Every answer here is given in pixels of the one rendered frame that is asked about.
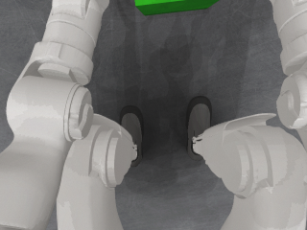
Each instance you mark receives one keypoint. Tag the left robot upper arm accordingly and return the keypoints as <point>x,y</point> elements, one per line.
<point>46,116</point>

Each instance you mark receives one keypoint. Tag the right robot forearm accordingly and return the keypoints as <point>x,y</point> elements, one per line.
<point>290,17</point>

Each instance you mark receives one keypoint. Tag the right robot upper arm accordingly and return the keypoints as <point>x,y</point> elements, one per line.
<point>292,103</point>

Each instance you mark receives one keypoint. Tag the carton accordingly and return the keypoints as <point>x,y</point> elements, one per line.
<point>153,7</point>

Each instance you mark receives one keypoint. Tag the left robot forearm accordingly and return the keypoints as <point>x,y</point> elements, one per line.
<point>66,50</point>

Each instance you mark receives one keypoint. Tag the robot right thigh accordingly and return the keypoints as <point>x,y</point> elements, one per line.
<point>262,166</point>

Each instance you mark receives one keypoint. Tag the right robot foot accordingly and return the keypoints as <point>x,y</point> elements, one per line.
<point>198,119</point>

